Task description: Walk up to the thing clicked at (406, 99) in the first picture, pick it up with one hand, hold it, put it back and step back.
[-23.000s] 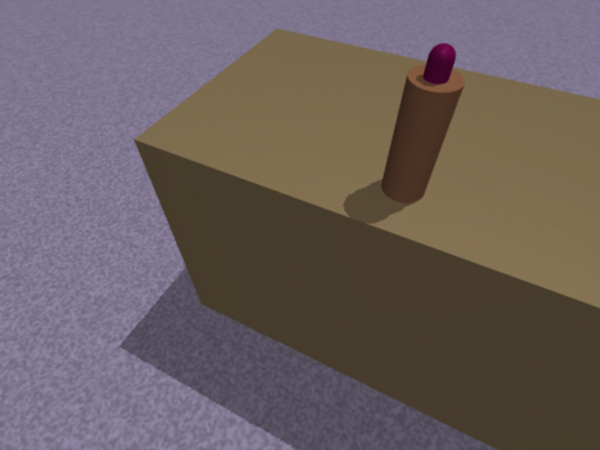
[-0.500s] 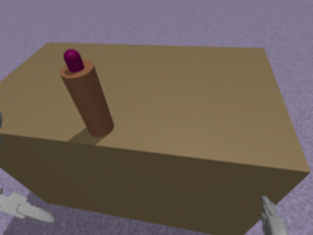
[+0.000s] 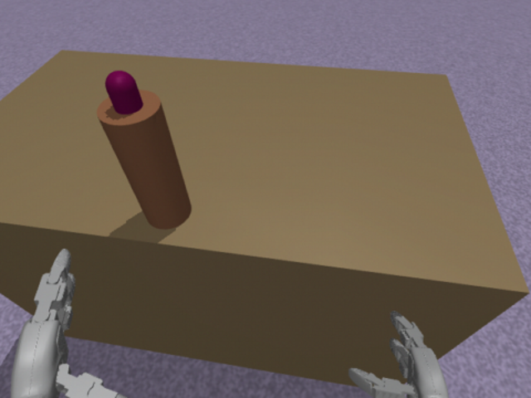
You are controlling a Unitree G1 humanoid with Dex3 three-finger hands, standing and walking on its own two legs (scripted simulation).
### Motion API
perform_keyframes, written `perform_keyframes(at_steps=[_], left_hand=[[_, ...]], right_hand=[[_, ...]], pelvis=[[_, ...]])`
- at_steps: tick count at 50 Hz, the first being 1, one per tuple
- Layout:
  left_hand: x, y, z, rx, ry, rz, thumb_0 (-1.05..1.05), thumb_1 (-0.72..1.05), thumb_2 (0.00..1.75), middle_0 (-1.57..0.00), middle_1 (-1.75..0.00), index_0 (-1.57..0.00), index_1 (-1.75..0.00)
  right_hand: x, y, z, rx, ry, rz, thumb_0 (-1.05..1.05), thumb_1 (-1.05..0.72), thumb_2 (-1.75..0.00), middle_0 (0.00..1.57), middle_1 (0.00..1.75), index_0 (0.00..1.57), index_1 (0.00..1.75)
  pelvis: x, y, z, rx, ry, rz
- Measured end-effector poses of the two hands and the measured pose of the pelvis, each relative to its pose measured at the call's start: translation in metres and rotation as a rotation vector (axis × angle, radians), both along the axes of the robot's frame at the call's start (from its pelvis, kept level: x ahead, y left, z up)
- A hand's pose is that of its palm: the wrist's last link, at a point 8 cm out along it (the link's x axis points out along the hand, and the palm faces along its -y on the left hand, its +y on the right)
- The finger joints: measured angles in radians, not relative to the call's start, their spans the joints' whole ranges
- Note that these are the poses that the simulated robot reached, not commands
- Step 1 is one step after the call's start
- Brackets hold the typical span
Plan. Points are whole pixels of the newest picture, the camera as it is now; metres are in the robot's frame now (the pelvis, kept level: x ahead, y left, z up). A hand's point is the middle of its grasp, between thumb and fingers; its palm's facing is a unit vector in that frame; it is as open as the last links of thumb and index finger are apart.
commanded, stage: home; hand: left
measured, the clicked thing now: (148, 156) +0.44 +0.21 +0.13
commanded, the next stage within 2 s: none
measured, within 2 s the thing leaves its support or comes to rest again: neither
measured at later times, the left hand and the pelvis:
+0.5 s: hand (161, 357) +0.20 +0.19 -0.08, palm faces +0.10 -0.97 -0.24, open 17.4 cm; pelvis +0.02 +0.01 -0.02, yaw -1 degrees
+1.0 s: hand out of the picture +0.12 +0.24 -0.13, palm faces -0.06 -0.91 -0.40, open 17.5 cm; pelvis +0.00 +0.00 -0.01, yaw -1 degrees
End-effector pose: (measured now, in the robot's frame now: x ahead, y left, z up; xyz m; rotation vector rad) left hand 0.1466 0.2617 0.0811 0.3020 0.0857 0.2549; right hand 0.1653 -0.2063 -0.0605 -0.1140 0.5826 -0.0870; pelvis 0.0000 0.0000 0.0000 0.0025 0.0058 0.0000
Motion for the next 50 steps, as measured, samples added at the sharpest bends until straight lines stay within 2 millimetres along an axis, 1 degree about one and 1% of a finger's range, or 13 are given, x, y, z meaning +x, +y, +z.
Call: perform_keyframes(at_steps=[3,7,12,15,19,23,28,32,38,40,43,47,50], left_hand=[[-0.003,-0.006,-0.03,-0.056,0.133,-0.006,-0.01,-0.54,0.07,-0.06,-0.06,-0.07,-0.06],[-0.003,-0.013,-0.065,-0.104,0.276,-0.012,-0.01,-0.54,0.06,-0.06,-0.06,-0.07,-0.05],[0.009,-0.027,-0.112,-0.161,0.423,-0.037,-0.01,-0.55,0.06,-0.06,-0.05,-0.06,-0.05],[0.017,-0.037,-0.131,-0.189,0.478,-0.053,-0.01,-0.54,0.06,-0.06,-0.06,-0.06,-0.05],[0.024,-0.035,-0.137,-0.188,0.487,-0.026,-0.01,-0.53,0.07,-0.06,-0.06,-0.07,-0.05],[0.03,-0.03,-0.138,-0.168,0.488,0.0,-0.01,-0.53,0.06,-0.06,-0.06,-0.07,-0.05],[0.034,-0.029,-0.134,-0.143,0.492,0.002,-0.01,-0.54,0.06,-0.06,-0.05,-0.06,-0.05],[0.033,-0.031,-0.134,-0.137,0.498,0.0,-0.01,-0.56,0.05,-0.06,-0.05,-0.06,-0.05],[0.025,-0.034,-0.14,-0.124,0.525,-0.01,-0.01,-0.57,0.04,-0.06,-0.05,-0.06,-0.05],[0.021,-0.028,-0.153,-0.065,0.591,-0.054,-0.01,-0.57,0.04,-0.06,-0.05,-0.06,-0.05],[0.007,-0.01,-0.169,-0.022,0.697,-0.054,-0.01,-0.57,0.04,-0.06,-0.05,-0.06,-0.05],[-0.017,0.013,-0.176,0.002,0.793,-0.005,-0.01,-0.57,0.04,-0.06,-0.05,-0.06,-0.05],[-0.037,0.025,-0.178,0.018,0.858,0.025,-0.01,-0.56,0.04,-0.06,-0.05,-0.06,-0.05]], right_hand=[[-0.001,-0.002,-0.003,-0.011,0.023,-0.014,0.0,-0.39,-0.64,0.16,0.23,0.16,0.23],[-0.004,-0.013,-0.006,-0.053,0.064,-0.041,0.0,-0.63,-0.76,0.18,0.26,0.18,0.26],[0.0,-0.017,-0.007,-0.086,0.081,-0.044,0.01,-0.8,-0.85,0.19,0.29,0.19,0.28],[0.004,-0.014,-0.006,-0.094,0.075,-0.035,0.01,-0.85,-0.88,0.19,0.29,0.19,0.29],[0.002,-0.018,-0.016,-0.114,0.126,-0.043,0.01,-0.88,-0.89,0.2,0.3,0.2,0.3],[-0.003,-0.024,-0.026,-0.117,0.163,-0.068,0.01,-0.89,-0.9,0.2,0.3,0.2,0.3],[-0.009,-0.027,-0.036,-0.106,0.186,-0.088,0.01,-0.9,-0.91,0.2,0.3,0.2,0.3],[-0.013,-0.027,-0.04,-0.101,0.198,-0.087,0.01,-0.9,-0.91,0.2,0.3,0.2,0.3],[-0.015,-0.028,-0.042,-0.117,0.209,-0.064,0.01,-0.91,-0.91,0.2,0.3,0.2,0.3],[-0.019,-0.034,-0.047,-0.151,0.262,-0.009,0.01,-0.9,-0.91,0.2,0.3,0.2,0.3],[-0.03,-0.05,-0.05,-0.177,0.327,0.0,0.01,-0.9,-0.91,0.2,0.3,0.2,0.3],[-0.05,-0.075,-0.048,-0.197,0.374,-0.039,0.01,-0.9,-0.91,0.2,0.3,0.2,0.3],[-0.067,-0.09,-0.046,-0.213,0.418,-0.061,0.01,-0.91,-0.91,0.2,0.3,0.2,0.3]], pelvis=[[0.005,0.003,0.0,-0.003,0.015,0.0],[0.009,0.006,-0.002,-0.005,0.033,-0.001],[0.011,0.005,-0.006,-0.005,0.065,-0.004],[0.014,0.004,-0.008,-0.008,0.078,-0.007],[0.02,0.004,-0.011,-0.018,0.081,-0.01],[0.023,0.005,-0.015,-0.025,0.08,-0.01],[0.023,0.007,-0.018,-0.025,0.082,-0.016],[0.02,0.006,-0.02,-0.025,0.088,-0.017],[0.015,0.004,-0.021,-0.022,0.083,-0.018],[0.012,0.002,-0.021,-0.014,0.054,-0.017],[0.01,0.0,-0.02,-0.007,0.021,-0.017],[0.006,-0.001,-0.017,-0.004,-0.012,-0.019],[0.001,-0.003,-0.013,-0.002,-0.03,-0.018]])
